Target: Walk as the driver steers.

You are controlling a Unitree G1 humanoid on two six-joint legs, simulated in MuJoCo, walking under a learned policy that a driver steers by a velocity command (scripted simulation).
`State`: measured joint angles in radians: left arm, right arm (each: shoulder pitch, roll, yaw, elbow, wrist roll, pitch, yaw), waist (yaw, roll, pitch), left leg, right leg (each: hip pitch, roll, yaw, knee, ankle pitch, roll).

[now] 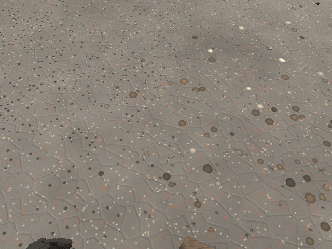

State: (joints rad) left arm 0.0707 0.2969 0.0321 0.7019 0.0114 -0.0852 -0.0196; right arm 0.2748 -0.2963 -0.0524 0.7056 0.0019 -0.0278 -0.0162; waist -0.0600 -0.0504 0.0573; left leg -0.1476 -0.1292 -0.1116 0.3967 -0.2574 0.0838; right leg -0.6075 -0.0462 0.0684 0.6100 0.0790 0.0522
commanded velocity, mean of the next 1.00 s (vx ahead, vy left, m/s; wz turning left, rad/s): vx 0.22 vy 0.00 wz -0.43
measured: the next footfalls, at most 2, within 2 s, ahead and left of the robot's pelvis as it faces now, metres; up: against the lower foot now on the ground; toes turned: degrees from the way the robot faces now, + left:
right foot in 0.08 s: +0.21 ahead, -0.13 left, +0.00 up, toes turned +1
left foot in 0.46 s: +0.19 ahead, +0.10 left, +0.00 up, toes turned -19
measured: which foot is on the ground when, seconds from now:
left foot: down 0.00-0.08, up 0.10-0.44, down 0.46-0.98, up 1.00-1.00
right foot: up 0.00-0.06, down 0.08-0.46, up 0.48-0.96, down 0.98-1.00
